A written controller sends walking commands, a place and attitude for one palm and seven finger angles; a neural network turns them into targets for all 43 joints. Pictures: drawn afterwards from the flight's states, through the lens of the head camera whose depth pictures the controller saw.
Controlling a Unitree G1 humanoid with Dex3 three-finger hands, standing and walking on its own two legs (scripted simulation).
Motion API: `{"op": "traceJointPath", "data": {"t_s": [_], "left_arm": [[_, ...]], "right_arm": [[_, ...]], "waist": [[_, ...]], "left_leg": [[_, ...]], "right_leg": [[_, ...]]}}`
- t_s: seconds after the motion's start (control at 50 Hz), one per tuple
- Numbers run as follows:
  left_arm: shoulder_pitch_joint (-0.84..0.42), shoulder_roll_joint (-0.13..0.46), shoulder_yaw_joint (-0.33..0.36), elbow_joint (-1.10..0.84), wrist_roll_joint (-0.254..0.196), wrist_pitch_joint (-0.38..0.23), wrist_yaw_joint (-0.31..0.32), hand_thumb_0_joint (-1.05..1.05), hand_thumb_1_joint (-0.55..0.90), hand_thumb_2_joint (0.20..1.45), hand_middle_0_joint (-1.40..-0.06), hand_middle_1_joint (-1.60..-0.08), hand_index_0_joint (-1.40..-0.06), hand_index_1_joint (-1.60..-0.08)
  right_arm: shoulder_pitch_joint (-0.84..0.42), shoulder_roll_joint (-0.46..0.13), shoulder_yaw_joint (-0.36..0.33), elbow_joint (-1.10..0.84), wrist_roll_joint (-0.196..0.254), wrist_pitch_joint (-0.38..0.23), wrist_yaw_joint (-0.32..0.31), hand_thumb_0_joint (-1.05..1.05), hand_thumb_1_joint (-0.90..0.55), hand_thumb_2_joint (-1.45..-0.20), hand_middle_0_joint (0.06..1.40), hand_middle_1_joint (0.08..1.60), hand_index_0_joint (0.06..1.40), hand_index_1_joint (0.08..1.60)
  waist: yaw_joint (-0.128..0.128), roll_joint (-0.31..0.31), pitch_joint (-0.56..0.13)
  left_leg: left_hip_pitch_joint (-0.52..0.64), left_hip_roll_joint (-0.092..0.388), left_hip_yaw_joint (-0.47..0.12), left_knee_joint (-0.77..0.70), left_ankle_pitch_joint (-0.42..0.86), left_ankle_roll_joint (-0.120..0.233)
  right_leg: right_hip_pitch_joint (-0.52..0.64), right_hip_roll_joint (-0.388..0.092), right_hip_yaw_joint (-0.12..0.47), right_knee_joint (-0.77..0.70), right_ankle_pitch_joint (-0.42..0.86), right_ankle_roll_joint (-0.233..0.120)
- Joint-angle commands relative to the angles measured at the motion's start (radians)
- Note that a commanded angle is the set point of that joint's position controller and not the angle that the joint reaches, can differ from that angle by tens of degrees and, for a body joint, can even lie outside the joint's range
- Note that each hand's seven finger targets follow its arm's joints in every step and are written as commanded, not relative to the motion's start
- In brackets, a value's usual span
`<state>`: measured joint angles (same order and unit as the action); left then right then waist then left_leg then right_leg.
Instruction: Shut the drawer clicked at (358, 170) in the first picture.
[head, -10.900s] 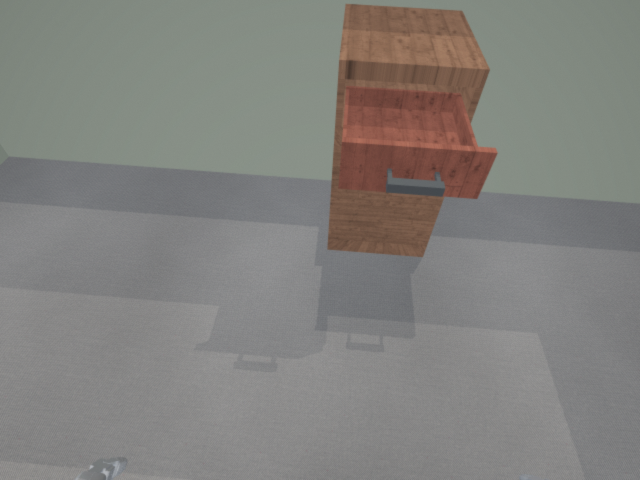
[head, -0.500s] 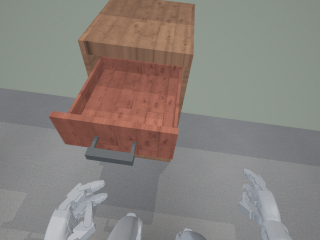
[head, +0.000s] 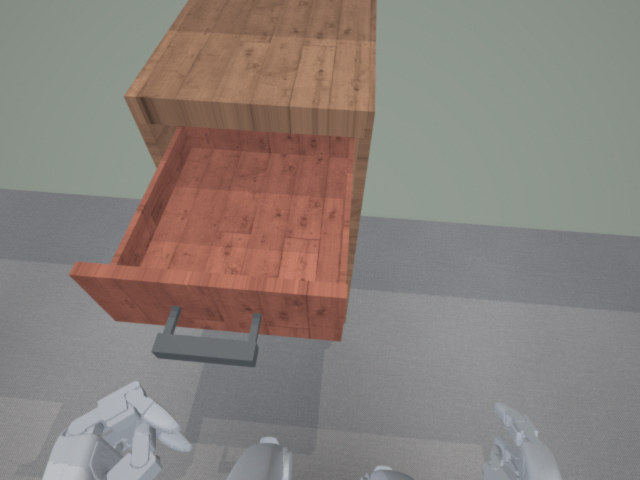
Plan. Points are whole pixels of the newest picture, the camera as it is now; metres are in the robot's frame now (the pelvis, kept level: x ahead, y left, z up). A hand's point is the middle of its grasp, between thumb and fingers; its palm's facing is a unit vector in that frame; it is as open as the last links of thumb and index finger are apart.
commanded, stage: raise the hand and make a fist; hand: left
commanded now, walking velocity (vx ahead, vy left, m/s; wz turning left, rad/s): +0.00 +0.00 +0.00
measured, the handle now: (211, 333) +0.30 +0.17 -0.02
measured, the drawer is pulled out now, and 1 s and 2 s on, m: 0.30 0.30 0.30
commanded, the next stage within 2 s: bring the fist close to the handle in 0.94 s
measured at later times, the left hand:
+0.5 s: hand out of the picture +0.12 +0.13 +0.07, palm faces -0.08 -1.00 +0.05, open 3.2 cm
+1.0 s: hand (172, 476) +0.13 +0.14 +0.08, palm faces +0.03 -1.00 +0.01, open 3.3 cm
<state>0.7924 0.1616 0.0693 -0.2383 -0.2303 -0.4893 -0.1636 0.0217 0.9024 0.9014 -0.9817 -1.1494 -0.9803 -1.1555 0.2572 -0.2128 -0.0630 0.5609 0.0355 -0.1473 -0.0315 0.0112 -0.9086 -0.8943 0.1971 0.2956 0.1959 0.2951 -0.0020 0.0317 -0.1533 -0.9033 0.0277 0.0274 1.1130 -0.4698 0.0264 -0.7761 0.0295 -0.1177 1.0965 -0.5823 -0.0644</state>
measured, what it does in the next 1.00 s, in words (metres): stands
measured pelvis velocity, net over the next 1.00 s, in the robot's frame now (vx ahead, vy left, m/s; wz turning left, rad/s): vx -0.01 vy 0.02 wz -0.01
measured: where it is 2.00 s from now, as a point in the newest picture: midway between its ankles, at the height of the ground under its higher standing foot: outside the picture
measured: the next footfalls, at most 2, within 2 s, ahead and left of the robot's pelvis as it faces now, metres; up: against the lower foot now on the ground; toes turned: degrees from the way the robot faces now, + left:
none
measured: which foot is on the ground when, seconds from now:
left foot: down 0.00-1.00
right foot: down 0.00-1.00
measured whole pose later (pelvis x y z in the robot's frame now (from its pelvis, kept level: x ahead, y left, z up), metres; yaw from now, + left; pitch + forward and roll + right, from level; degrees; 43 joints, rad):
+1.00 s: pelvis -0.01 +0.02 +0.00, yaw +0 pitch +13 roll -2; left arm 0.87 0.15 -0.11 -0.42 -0.14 -0.39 -0.04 0.02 0.90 0.90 -1.40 -1.60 -1.40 -1.60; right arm 0.26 -0.20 -0.01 0.38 0.04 -0.06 -0.01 0.01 -0.91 -0.89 0.20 0.30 0.20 0.30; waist 0.00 0.05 -0.18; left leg -0.90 0.02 0.03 1.14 -0.48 0.05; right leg -0.76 0.02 -0.11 1.11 -0.58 -0.04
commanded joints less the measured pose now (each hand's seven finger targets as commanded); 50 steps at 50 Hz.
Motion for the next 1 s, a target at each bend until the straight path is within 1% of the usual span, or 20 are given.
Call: {"op": "traceJointPath", "data": {"t_s": [0.0,0.04,0.08,0.12,0.18,0.24,0.28,0.3,0.34,0.38,0.44,0.52,0.6,0.66,0.68,0.7,0.78,0.88,0.94,0.98], "left_arm": [[0.062,0.007,-0.103,-0.154,-0.006,-0.129,-0.107,0.000,0.900,0.900,-1.180,-1.362,-1.180,-1.362],[0.079,0.052,-0.068,-0.202,-0.001,-0.121,-0.106,0.000,0.900,0.900,-1.220,-1.405,-1.220,-1.405],[0.087,0.099,-0.022,-0.259,0.020,-0.099,-0.058,0.000,0.900,0.900,-1.260,-1.448,-1.260,-1.448],[0.110,0.077,-0.022,-0.307,0.027,-0.072,-0.010,0.000,0.900,0.900,-1.300,-1.492,-1.300,-1.492],[0.118,0.035,-0.059,-0.340,0.039,-0.026,0.039,0.000,0.900,0.900,-1.360,-1.557,-1.360,-1.557],[0.096,-0.006,-0.149,-0.329,0.053,0.018,0.032,0.000,0.900,0.900,-1.400,-1.600,-1.400,-1.600],[0.087,0.003,-0.176,-0.299,0.074,0.050,0.021,0.000,0.900,0.900,-1.400,-1.600,-1.400,-1.600],[0.075,-0.014,-0.210,-0.310,0.077,0.058,0.011,0.000,0.900,0.900,-1.400,-1.600,-1.400,-1.600],[0.066,0.020,-0.203,-0.314,0.089,0.078,0.005,0.000,0.900,0.900,-1.400,-1.600,-1.400,-1.600],[0.075,0.056,-0.170,-0.335,0.101,0.089,0.026,0.000,0.900,0.900,-1.400,-1.600,-1.400,-1.600],[0.082,0.045,-0.163,-0.404,0.098,0.084,0.072,0.000,0.900,0.900,-1.400,-1.600,-1.400,-1.600],[0.086,0.031,-0.155,-0.443,0.089,0.059,0.127,0.000,0.900,0.900,-1.400,-1.600,-1.400,-1.600],[0.082,-0.013,-0.230,-0.399,0.098,0.050,0.111,0.000,0.900,0.900,-1.400,-1.600,-1.400,-1.600],[0.113,0.013,-0.223,-0.356,0.103,0.063,0.085,0.000,0.900,0.900,-1.400,-1.600,-1.400,-1.600],[0.123,0.036,-0.198,-0.348,0.111,0.069,0.087,0.000,0.900,0.900,-1.400,-1.600,-1.400,-1.600],[0.129,0.024,-0.215,-0.356,0.115,0.072,0.084,0.000,0.900,0.900,-1.400,-1.600,-1.400,-1.600],[0.144,0.063,-0.147,-0.402,0.113,0.071,0.120,0.000,0.900,0.900,-1.400,-1.600,-1.400,-1.600],[0.141,0.015,-0.175,-0.425,0.092,0.028,0.137,0.000,0.900,0.900,-1.400,-1.600,-1.400,-1.600],[0.164,0.014,-0.189,-0.386,0.091,0.016,0.106,0.000,0.900,0.900,-1.400,-1.600,-1.400,-1.600],[0.150,0.012,-0.215,-0.371,0.100,0.022,0.083,0.000,0.900,0.900,-1.400,-1.600,-1.400,-1.600]], "right_arm": [[-0.103,-0.105,-0.032,-0.189,0.003,-0.108,0.015,0.000,-0.900,-0.900,0.200,0.300,0.200,0.300],[-0.109,-0.111,-0.040,-0.214,0.002,-0.109,0.011,0.000,-0.900,-0.900,0.200,0.300,0.200,0.300],[-0.120,-0.107,-0.044,-0.231,0.000,-0.093,0.007,0.000,-0.900,-0.900,0.200,0.300,0.200,0.300],[-0.116,-0.093,-0.043,-0.261,0.001,-0.069,0.007,0.000,-0.900,-0.900,0.200,0.300,0.200,0.300],[-0.118,-0.086,-0.032,-0.289,0.000,-0.037,0.010,0.000,-0.900,-0.900,0.200,0.300,0.200,0.300],[-0.122,-0.095,-0.014,-0.317,0.003,-0.017,0.014,0.000,-0.900,-0.900,0.200,0.300,0.200,0.300],[-0.130,-0.098,-0.006,-0.321,0.009,-0.006,0.010,0.000,-0.900,-0.900,0.200,0.300,0.200,0.300],[-0.124,-0.103,0.000,-0.334,0.008,-0.004,0.010,0.000,-0.900,-0.900,0.200,0.300,0.200,0.300],[-0.123,-0.105,0.008,-0.345,0.009,0.005,0.009,0.000,-0.900,-0.900,0.200,0.300,0.200,0.300],[-0.127,-0.099,0.011,-0.354,0.007,0.017,0.009,0.000,-0.900,-0.900,0.200,0.300,0.200,0.300],[-0.114,-0.090,0.018,-0.384,0.001,0.032,0.016,0.000,-0.900,-0.900,0.200,0.300,0.200,0.300],[-0.104,-0.084,0.018,-0.391,-0.004,0.035,0.019,0.000,-0.900,-0.900,0.200,0.300,0.200,0.300],[-0.099,-0.100,0.022,-0.385,-0.001,0.024,0.026,0.000,-0.900,-0.900,0.200,0.300,0.200,0.300],[-0.097,-0.105,0.016,-0.383,0.005,0.023,0.022,0.000,-0.900,-0.900,0.200,0.300,0.200,0.300],[-0.106,-0.104,0.014,-0.379,0.007,0.027,0.019,0.000,-0.900,-0.900,0.200,0.300,0.200,0.300],[-0.097,-0.103,0.015,-0.387,0.007,0.029,0.020,0.000,-0.900,-0.900,0.200,0.300,0.200,0.300],[-0.101,-0.090,0.009,-0.386,0.002,0.041,0.016,0.000,-0.900,-0.900,0.200,0.300,0.200,0.300],[-0.095,-0.083,0.009,-0.374,-0.001,0.028,0.023,0.000,-0.900,-0.900,0.200,0.300,0.200,0.300],[-0.091,-0.090,0.003,-0.364,0.003,0.022,0.025,0.000,-0.900,-0.900,0.200,0.300,0.200,0.300],[-0.099,-0.093,0.008,-0.363,0.003,0.020,0.025,0.000,-0.900,-0.900,0.200,0.300,0.200,0.300]], "waist": [[-0.040,-0.076,-0.174],[-0.015,-0.069,-0.232],[0.017,-0.014,-0.261],[0.031,-0.007,-0.279],[0.031,0.016,-0.253],[-0.005,-0.018,-0.155],[-0.021,-0.057,-0.088],[-0.030,-0.057,-0.078],[-0.025,-0.030,-0.055],[-0.006,-0.008,-0.052],[0.011,0.042,-0.093],[0.010,0.033,-0.108],[-0.024,0.000,-0.069],[-0.025,-0.060,-0.051],[-0.009,-0.041,-0.054],[-0.012,-0.034,-0.059],[0.020,0.009,-0.109],[0.004,0.003,-0.118],[-0.010,-0.042,-0.101],[-0.018,-0.024,-0.075]], "left_leg": [[0.146,-0.016,-0.082,-0.040,0.295,0.029],[0.150,-0.015,-0.077,-0.046,0.292,0.029],[0.187,-0.009,-0.071,-0.068,0.300,0.026],[0.216,-0.007,-0.069,-0.097,0.302,0.023],[0.240,-0.006,-0.076,-0.126,0.286,0.022],[0.206,-0.004,-0.087,-0.145,0.190,0.023],[0.178,-0.001,-0.095,-0.153,0.136,0.027],[0.172,-0.005,-0.095,-0.153,0.109,0.028],[0.160,-0.006,-0.099,-0.165,0.058,0.025],[0.167,-0.005,-0.103,-0.179,0.040,0.022],[0.198,-0.005,-0.106,-0.198,0.014,0.016],[0.202,-0.005,-0.103,-0.197,0.007,0.013],[0.173,-0.006,-0.106,-0.184,-0.001,0.017],[0.133,-0.009,-0.098,-0.173,-0.010,0.020],[0.133,-0.009,-0.095,-0.174,-0.003,0.019],[0.143,-0.011,-0.091,-0.176,0.003,0.019],[0.173,-0.010,-0.085,-0.184,0.055,0.016],[0.198,-0.012,-0.082,-0.170,0.120,0.017],[0.174,-0.011,-0.078,-0.150,0.129,0.020],[0.164,-0.012,-0.083,-0.146,0.124,0.025]], "right_leg": [[0.008,-0.035,0.120,-0.132,0.443,0.074],[0.024,-0.032,0.119,-0.120,0.403,0.062],[0.015,-0.018,0.096,-0.107,0.347,0.046],[0.019,-0.012,0.070,-0.101,0.312,0.039],[0.019,-0.005,0.057,-0.123,0.279,0.038],[-0.007,-0.004,0.048,-0.154,0.214,0.043],[-0.019,-0.002,0.057,-0.179,0.174,0.044],[-0.025,-0.004,0.061,-0.185,0.153,0.046],[-0.034,-0.005,0.063,-0.191,0.094,0.041],[-0.028,-0.003,0.062,-0.191,0.071,0.036],[-0.031,0.000,0.047,-0.173,0.047,0.030],[-0.031,0.007,0.049,-0.179,0.036,0.031],[-0.047,0.003,0.053,-0.188,0.032,0.036],[-0.031,-0.004,0.075,-0.211,0.009,0.039],[-0.021,-0.003,0.081,-0.209,0.009,0.035],[-0.020,-0.005,0.077,-0.204,0.018,0.035],[0.005,0.001,0.065,-0.183,0.073,0.031],[0.007,0.005,0.060,-0.180,0.140,0.034],[0.004,0.002,0.064,-0.181,0.166,0.040],[-0.004,-0.003,0.075,-0.185,0.166,0.041]]}}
